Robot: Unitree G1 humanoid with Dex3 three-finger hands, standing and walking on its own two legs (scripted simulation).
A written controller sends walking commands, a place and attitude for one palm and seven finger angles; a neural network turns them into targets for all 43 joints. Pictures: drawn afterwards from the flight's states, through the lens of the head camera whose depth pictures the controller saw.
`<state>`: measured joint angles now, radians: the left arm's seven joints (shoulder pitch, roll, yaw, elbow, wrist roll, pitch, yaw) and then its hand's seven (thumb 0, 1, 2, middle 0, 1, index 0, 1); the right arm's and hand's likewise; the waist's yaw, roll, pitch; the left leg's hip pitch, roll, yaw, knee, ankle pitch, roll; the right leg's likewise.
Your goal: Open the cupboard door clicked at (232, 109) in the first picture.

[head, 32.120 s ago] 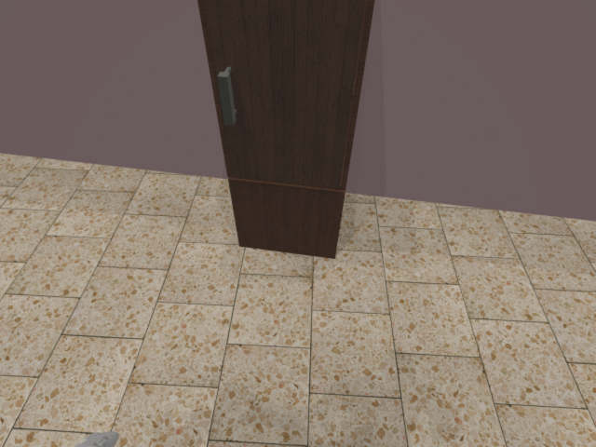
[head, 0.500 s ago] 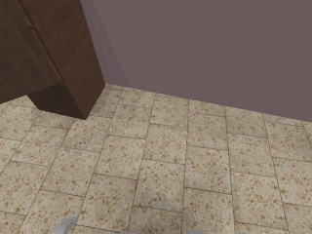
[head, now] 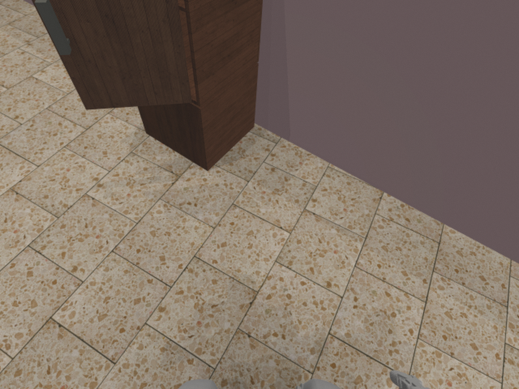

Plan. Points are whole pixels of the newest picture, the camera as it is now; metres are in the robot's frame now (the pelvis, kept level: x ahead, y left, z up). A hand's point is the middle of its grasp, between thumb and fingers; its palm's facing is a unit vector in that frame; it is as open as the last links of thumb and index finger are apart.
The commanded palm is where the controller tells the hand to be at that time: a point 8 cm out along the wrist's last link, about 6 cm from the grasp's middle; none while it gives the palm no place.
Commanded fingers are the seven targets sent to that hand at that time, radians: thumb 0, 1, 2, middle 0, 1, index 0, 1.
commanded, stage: turn to face it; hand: left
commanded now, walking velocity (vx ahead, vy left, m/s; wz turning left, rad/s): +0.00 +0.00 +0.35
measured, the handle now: (55, 23) +0.94 +0.63 -0.01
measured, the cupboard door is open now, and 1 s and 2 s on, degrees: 45 45 45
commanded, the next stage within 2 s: take the last steps up to it in 0.36 s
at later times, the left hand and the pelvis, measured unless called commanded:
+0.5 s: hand out of the picture +0.04 +0.14 -0.14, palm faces +0.19 -0.95 -0.24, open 7.3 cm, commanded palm none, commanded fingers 0.00 0.90 0.90 -0.20 -0.30 -0.20 -0.30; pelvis +0.01 -0.05 +0.02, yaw +10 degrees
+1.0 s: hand out of the picture +0.02 +0.23 -0.16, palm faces +0.36 -0.91 -0.19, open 7.4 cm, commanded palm none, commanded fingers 0.00 0.90 0.90 -0.20 -0.30 -0.20 -0.30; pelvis +0.07 +0.04 +0.02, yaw +17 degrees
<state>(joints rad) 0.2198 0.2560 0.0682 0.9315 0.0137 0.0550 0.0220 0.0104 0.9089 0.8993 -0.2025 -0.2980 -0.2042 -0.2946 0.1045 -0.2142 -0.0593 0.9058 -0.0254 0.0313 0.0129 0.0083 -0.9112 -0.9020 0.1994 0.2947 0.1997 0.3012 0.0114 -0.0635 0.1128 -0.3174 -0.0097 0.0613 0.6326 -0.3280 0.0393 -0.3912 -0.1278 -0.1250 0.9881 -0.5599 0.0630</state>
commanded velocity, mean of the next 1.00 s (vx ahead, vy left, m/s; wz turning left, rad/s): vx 0.17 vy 0.07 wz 0.19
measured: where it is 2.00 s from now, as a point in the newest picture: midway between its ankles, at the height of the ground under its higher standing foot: (203, 309)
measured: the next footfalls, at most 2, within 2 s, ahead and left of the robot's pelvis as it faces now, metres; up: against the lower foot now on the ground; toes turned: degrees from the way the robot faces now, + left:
right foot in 0.30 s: +0.05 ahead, -0.15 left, +0.00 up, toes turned +2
left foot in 0.78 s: +0.03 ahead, +0.10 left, +0.00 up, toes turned +21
